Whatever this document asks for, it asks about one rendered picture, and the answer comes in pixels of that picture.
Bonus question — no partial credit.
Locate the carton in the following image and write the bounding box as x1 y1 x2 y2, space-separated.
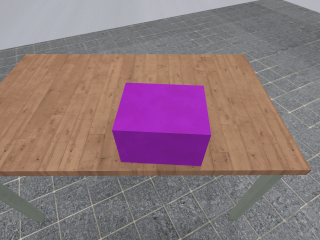
112 82 211 166

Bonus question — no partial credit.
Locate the table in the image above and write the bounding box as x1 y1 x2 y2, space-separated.
0 54 312 222

